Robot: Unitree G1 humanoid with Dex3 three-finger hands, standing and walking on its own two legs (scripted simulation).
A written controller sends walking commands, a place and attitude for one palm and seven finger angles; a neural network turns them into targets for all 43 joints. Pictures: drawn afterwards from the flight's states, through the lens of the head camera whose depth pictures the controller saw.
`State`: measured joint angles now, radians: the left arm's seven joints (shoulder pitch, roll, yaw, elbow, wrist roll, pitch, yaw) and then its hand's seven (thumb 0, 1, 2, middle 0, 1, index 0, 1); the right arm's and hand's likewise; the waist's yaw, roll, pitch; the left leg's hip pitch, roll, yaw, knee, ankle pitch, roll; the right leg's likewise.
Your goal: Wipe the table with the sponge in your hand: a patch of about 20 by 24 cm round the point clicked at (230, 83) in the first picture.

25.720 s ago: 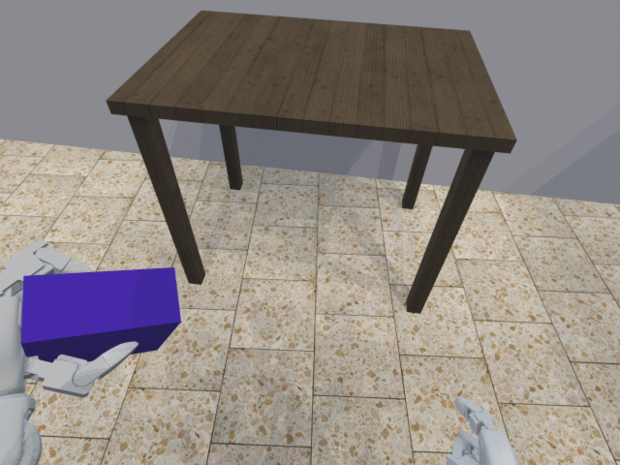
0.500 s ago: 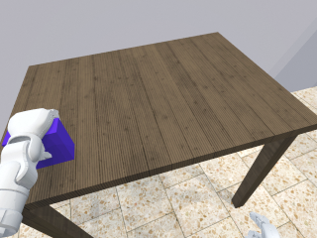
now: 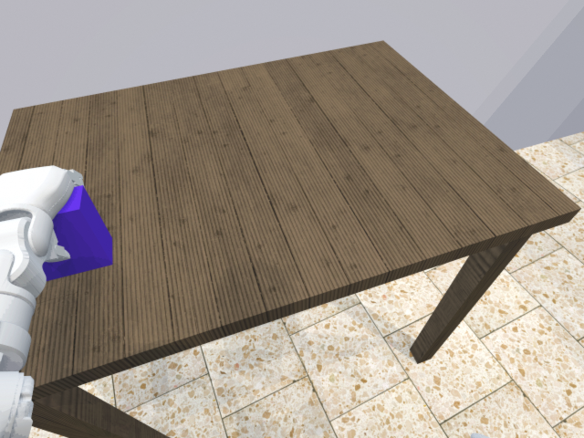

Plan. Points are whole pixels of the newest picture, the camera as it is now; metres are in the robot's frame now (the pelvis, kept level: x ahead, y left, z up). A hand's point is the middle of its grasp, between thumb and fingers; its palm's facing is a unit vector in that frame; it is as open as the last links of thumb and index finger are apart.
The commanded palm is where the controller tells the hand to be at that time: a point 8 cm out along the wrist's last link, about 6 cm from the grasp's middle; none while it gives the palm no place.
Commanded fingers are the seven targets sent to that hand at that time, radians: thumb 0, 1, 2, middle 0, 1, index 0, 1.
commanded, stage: wipe forward along the first lane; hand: left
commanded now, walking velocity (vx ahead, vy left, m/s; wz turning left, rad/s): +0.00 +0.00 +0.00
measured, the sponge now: (59, 245) +0.36 +0.37 +0.06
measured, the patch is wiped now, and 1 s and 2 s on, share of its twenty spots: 0.20 0.35 0.50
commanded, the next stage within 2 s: slide across to the middle lane in 0.24 s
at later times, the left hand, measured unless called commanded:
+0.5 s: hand (63, 200) +0.41 +0.37 +0.10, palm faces -0.12 +0.03 -0.99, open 9.4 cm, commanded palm +0.40 +0.34 +0.15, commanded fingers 0.00 0.10 1.30 -1.20 -1.60 -1.20 -1.60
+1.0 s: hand (106, 190) +0.43 +0.31 +0.10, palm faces -0.07 +0.00 -1.00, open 9.4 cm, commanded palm +0.41 +0.30 +0.16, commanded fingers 0.00 0.10 1.30 -1.20 -1.60 -1.20 -1.60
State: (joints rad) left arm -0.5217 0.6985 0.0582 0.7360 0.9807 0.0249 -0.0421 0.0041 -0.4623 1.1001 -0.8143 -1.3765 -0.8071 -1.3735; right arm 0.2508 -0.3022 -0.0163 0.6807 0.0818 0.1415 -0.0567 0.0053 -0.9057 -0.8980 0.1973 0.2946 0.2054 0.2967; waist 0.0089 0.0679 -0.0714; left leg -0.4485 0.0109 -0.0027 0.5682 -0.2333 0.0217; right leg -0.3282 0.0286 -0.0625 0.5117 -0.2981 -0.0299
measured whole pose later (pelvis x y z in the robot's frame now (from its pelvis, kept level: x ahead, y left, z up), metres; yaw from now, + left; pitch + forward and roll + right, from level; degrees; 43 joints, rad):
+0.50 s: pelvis +0.01 +0.02 +0.00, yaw +0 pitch +8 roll -2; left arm -0.67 0.68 0.00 0.88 1.01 0.03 0.01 0.01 -0.47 1.10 -0.82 -1.38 -0.81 -1.38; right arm 0.27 -0.28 -0.02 0.69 0.08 0.15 -0.04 0.00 -0.91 -0.90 0.20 0.29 0.21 0.30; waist 0.00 0.06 -0.09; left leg -0.48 -0.01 0.01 0.57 -0.24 0.04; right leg -0.35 0.01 -0.05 0.49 -0.29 -0.01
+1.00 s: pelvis +0.03 +0.01 +0.01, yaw +0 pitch +6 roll -1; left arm -0.59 0.54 -0.09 0.69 0.97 0.23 0.02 0.00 -0.46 1.10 -0.81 -1.38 -0.80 -1.38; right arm 0.18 -0.27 0.01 0.67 0.08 0.13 -0.03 0.00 -0.91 -0.90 0.20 0.29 0.21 0.30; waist 0.00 0.06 -0.08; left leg -0.36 -0.02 0.01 0.49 -0.24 0.04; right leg -0.24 0.00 -0.04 0.43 -0.30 -0.01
